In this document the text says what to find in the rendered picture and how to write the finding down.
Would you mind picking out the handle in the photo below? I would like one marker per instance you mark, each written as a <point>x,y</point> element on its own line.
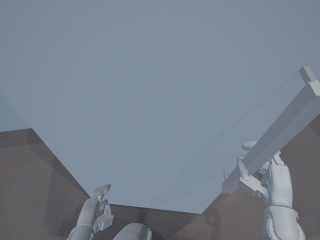
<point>297,115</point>

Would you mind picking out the right robot forearm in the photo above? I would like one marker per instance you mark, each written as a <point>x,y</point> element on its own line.
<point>281,224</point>

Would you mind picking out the fridge door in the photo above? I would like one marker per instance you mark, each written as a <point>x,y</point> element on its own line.
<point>155,97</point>

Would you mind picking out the robot right hand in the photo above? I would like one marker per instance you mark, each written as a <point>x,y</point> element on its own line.
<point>276,177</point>

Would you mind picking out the left robot forearm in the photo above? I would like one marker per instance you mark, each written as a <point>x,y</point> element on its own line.
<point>81,232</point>

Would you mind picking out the robot left thigh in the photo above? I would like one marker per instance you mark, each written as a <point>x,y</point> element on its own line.
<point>134,231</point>

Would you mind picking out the robot left hand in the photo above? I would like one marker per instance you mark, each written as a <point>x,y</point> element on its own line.
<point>90,213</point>

